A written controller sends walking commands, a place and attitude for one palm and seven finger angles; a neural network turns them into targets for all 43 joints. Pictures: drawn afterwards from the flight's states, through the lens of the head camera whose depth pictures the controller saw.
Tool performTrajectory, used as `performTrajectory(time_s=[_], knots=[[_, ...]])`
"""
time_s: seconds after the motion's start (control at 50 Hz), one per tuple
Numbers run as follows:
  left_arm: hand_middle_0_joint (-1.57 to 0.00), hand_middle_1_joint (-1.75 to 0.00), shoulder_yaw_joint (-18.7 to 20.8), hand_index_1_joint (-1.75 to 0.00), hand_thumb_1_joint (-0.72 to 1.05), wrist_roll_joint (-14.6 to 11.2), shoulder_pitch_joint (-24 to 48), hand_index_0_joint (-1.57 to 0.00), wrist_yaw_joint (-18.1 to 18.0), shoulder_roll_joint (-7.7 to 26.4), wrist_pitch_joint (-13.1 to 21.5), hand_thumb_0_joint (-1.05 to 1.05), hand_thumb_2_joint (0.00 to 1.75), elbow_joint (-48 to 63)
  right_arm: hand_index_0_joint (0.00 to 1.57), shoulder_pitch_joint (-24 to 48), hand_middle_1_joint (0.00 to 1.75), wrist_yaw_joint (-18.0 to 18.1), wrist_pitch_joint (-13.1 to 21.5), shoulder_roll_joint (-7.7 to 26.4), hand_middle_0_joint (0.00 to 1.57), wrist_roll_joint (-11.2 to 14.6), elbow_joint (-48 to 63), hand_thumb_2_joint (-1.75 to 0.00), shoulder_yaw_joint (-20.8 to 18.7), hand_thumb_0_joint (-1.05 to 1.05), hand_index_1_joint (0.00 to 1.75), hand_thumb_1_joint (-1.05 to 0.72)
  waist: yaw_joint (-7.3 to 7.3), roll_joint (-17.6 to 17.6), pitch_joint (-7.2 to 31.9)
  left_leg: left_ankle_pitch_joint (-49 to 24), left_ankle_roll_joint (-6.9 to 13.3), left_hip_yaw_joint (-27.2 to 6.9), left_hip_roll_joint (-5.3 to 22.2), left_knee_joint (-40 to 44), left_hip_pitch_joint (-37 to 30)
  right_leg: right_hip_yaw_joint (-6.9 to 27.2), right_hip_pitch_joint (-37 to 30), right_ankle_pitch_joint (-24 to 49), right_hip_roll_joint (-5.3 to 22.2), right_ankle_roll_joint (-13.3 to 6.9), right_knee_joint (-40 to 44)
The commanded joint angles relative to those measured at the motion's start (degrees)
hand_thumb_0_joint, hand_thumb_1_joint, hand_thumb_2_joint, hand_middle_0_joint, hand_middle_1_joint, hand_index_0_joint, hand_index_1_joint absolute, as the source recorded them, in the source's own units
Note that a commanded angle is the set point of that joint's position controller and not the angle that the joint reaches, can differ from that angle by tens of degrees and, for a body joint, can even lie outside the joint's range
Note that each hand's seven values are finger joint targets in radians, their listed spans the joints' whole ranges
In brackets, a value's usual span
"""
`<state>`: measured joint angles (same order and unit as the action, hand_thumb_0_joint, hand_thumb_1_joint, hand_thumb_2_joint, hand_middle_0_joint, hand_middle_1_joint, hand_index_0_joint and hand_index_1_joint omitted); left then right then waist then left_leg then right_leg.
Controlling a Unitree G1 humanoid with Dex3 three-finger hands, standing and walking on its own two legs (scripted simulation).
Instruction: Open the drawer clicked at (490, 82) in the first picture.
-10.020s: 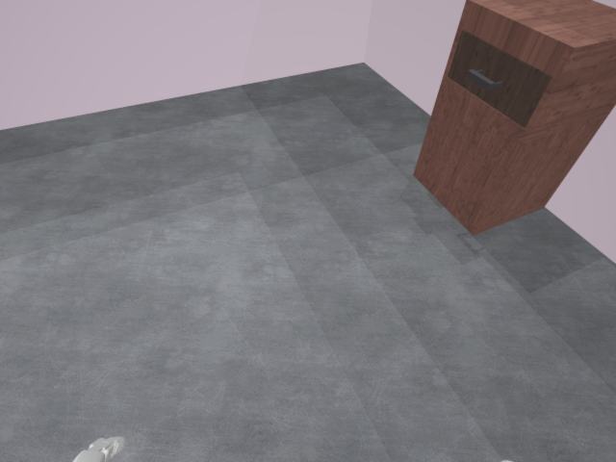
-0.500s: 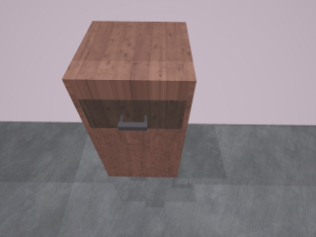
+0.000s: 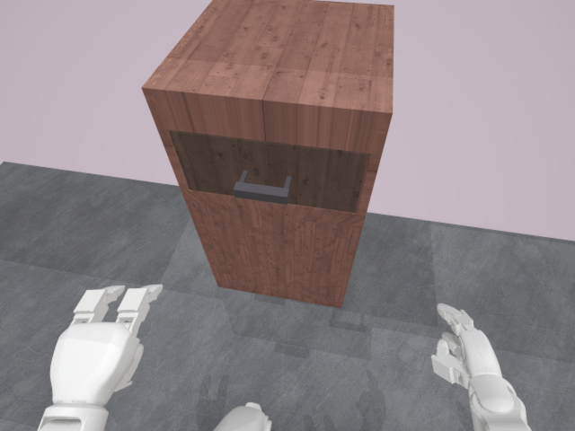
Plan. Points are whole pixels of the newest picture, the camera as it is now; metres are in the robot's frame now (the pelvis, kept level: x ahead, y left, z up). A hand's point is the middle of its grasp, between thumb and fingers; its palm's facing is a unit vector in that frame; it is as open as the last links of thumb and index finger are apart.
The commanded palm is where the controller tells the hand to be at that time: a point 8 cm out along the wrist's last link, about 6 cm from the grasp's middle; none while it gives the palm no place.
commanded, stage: raise the hand with hooked fingers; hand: left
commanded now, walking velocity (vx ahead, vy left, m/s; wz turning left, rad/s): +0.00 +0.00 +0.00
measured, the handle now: (264, 185) +0.58 +0.17 -0.08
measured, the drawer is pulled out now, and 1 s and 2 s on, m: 0.00 0.00 0.00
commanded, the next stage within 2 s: move the hooked fingers above the handle in 1.32 s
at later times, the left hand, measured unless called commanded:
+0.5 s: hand (153, 249) +0.30 +0.24 +0.08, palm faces +0.16 -0.08 -0.98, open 12.4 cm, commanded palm +0.27 +0.25 +0.13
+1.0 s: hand (132, 186) +0.35 +0.28 +0.14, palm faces +0.06 -0.07 -1.00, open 13.8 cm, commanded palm +0.32 +0.28 +0.19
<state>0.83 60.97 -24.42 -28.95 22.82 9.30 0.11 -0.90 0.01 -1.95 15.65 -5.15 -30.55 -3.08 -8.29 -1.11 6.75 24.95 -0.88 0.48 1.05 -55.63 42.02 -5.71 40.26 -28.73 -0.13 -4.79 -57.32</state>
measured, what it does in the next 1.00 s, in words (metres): rises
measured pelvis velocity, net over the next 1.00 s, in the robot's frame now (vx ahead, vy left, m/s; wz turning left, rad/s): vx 0.02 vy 0.06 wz -0.08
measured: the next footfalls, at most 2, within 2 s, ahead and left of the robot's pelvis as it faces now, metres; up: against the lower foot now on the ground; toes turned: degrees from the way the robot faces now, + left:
none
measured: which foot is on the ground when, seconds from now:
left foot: down 0.00-1.00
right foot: down 0.00-1.00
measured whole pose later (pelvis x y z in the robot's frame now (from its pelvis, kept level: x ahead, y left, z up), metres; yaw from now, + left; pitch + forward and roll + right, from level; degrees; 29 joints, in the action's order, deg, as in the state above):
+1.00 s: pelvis +0.02 +0.06 +0.06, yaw -5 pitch +1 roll +0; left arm -5.9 55.6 9.1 -5.5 25.5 -8.4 -8.3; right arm -6.8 1.6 -6.4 11.9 0.5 -34.7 1.7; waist -5.0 3.5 1.3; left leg 16.3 2.6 -0.8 -3.4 -31.1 16.2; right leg 0.5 15.6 -17.4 0.6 0.2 -31.5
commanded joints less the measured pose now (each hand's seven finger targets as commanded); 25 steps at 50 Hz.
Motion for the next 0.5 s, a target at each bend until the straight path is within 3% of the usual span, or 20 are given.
performTrajectory(time_s=[0.0, 0.06, 0.08, 0.12, 0.16, 0.18, 0.22, 0.24, 0.26, 0.3, 0.34, 0.36, 0.42, 0.48], knots=[[-0.25, -0.75, 5.4, -0.75, 0.20, -0.8, 17.5, -0.25, -3.0, 10.4, -0.6, 0.00, 0.60, 13.6, 0.20, 0.8, 0.30, 0.3, 1.2, 3.6, 0.20, 0.0, 6.5, -0.90, -0.5, 0.00, 0.30, -0.90, 7.70, 4.8, 12.5, -10.1, 3.4, -0.8, -4.5, 1.2, -11.4, 16.3, -0.7, 11.9, 0.1, 1.5, 15.4], [-0.25, -0.80, 5.3, -0.80, 0.13, -2.8, 9.9, -0.25, 0.8, 9.5, -11.3, 0.00, 0.57, 4.5, 0.20, 2.5, 0.30, 0.5, -1.1, 3.4, 0.20, 2.1, 7.1, -0.90, 0.3, 0.00, 0.30, -0.90, 5.16, 0.6, 11.6, -12.3, 3.1, 0.2, -4.4, 7.0, -8.0, 15.5, -12.6, 21.0, 0.2, 2.7, 17.8], [-0.26, -0.81, 4.7, -0.81, 0.11, -4.1, 8.8, -0.26, 3.0, 9.4, -14.1, 0.00, 0.56, 4.5, 0.20, 2.4, 0.30, 0.8, -1.8, 3.1, 0.20, 3.1, 7.3, -0.90, 0.8, 0.00, 0.30, -0.90, 4.21, -3.0, 12.6, -13.2, 2.6, 0.6, -4.5, 9.3, -7.8, 16.2, -17.8, 25.8, 0.7, 3.6, 18.7], [-0.26, -0.84, 5.1, -0.84, 0.06, -7.2, 7.0, -0.26, 7.5, 11.1, -17.3, 0.00, 0.54, 4.5, 0.20, 3.3, 0.30, 1.8, -2.0, 3.3, 0.20, 4.1, 7.7, -0.90, 1.9, 0.00, 0.30, -0.90, 3.41, -8.3, 12.6, -13.7, 2.2, 0.7, -4.5, 12.4, -7.4, 17.9, -26.3, 35.2, 2.1, 5.5, 19.3], [-0.26, -0.87, 5.8, -0.87, 0.01, -8.5, 5.7, -0.26, 11.2, 12.4, -17.2, 0.00, 0.52, 3.9, 0.20, 3.9, 0.30, 2.6, -1.8, 3.6, 0.20, 4.2, 7.4, -0.90, 2.9, 0.00, 0.30, -0.90, 3.24, -9.4, 11.3, -13.1, 2.4, 0.7, -4.3, 14.1, -7.6, 18.1, -29.1, 39.8, 2.6, 6.0, 19.0], [-0.27, -0.88, 4.9, -0.88, -0.01, -8.7, 7.5, -0.27, 12.8, 12.3, -16.4, 0.00, 0.51, 4.9, 0.20, 3.8, 0.30, 2.9, -1.8, 3.4, 0.20, 4.2, 6.8, -0.90, 3.3, 0.00, 0.30, -0.90, 3.44, -9.6, 8.9, -11.2, 2.4, 0.3, -4.1, 15.8, -7.6, 17.1, -28.3, 36.0, 2.9, 6.1, 20.1], [-0.27, -0.92, 5.5, -0.92, -0.06, -7.9, 9.1, -0.27, 14.0, 12.2, -12.8, 0.00, 0.49, 8.3, 0.20, 2.6, 0.30, 3.1, -0.8, 3.5, 0.20, 3.4, 6.3, -0.90, 2.6, 0.00, 0.30, -0.90, 3.59, -7.1, 8.3, -13.5, 2.8, 0.1, -4.0, 16.7, -10.0, 15.4, -27.8, 37.0, 2.6, 5.7, 20.6], [-0.27, -0.93, 5.8, -0.93, -0.08, -7.3, 11.3, -0.27, 13.8, 12.3, -10.6, 0.00, 0.48, 10.3, 0.20, 2.3, 0.30, 3.1, -0.3, 3.4, 0.20, 3.0, 5.7, -0.90, 2.3, 0.00, 0.30, -0.90, 3.82, -4.7, 8.6, -14.4, 3.0, -0.3, -4.1, 16.7, -11.1, 15.2, -27.2, 37.1, 2.6, 5.5, 20.8], [-0.27, -0.94, 6.7, -0.94, -0.10, -6.8, 14.7, -0.27, 12.9, 13.2, -8.4, 0.00, 0.47, 13.2, 0.20, 2.2, 0.30, 3.1, 0.3, 3.3, 0.20, 2.5, 6.0, -0.90, 2.3, 0.00, 0.30, -0.90, 3.96, -4.6, 8.8, -13.5, 3.2, -0.6, -4.2, 16.7, -11.3, 15.7, -26.7, 33.7, 2.5, 5.2, 21.4], [-0.27, -0.98, 8.1, -0.98, -0.15, -6.0, 15.3, -0.27, 9.9, 12.8, -4.4, 0.00, 0.45, 13.2, 0.20, 0.9, 0.30, 3.2, 1.6, 2.7, 0.20, 2.1, 5.1, -0.90, 1.3, 0.00, 0.30, -0.90, 3.88, -0.9, 9.6, -14.2, 3.2, -0.9, -4.6, 16.4, -13.3, 14.9, -24.4, 30.4, 2.2, 4.5, 21.6], [-0.28, -1.00, 10.2, -1.00, -0.20, -5.1, 15.2, -0.28, 6.5, 13.3, -1.9, 0.00, 0.43, 14.3, 0.20, -0.6, 0.30, 2.7, 2.3, 2.8, 0.20, 1.7, 4.2, -0.90, 0.1, 0.00, 0.30, -0.90, 3.71, 3.1, 13.1, -17.1, 3.2, -0.8, -4.9, 15.6, -16.0, 13.9, -23.4, 32.6, 1.6, 3.7, 20.3], [-0.28, -1.02, 11.7, -1.02, -0.22, -4.5, 15.3, -0.28, 4.6, 14.2, -1.9, 0.00, 0.42, 14.7, 0.20, -0.8, 0.30, 2.4, 2.3, 3.0, 0.20, 1.5, 4.0, -0.90, -0.4, 0.00, 0.30, -0.90, 3.55, 2.9, 15.1, -18.7, 3.2, -0.7, -5.0, 15.2, -16.6, 13.2, -23.7, 33.2, 1.1, 3.3, 19.6], [-0.29, -1.07, 10.0, -1.07, -0.29, -4.0, 16.3, -0.29, 1.2, 11.3, -5.5, 0.00, 0.39, 11.8, 0.20, -1.5, 0.30, 1.3, 1.5, 3.5, 0.20, 2.4, 3.6, -0.90, -1.7, 0.00, 0.30, -0.90, 4.26, 5.1, 14.8, -20.8, 2.8, 0.0, -4.8, 15.4, -18.5, 9.9, -20.8, 32.8, 0.1, 2.5, 18.5], [-0.29, -1.11, 6.2, -1.11, -0.36, -4.8, 19.3, -0.29, 1.9, 9.1, -12.1, 0.00, 0.36, 8.4, 0.20, -0.6, 0.30, 0.6, 0.6, 4.3, 0.20, 3.9, 3.7, -0.90, -2.1, 0.00, 0.30, -0.90, 4.61, 2.8, 13.2, -21.7, 2.7, 0.4, -4.1, 17.2, -19.3, 7.7, -21.1, 30.9, -0.5, 2.6, 19.3]])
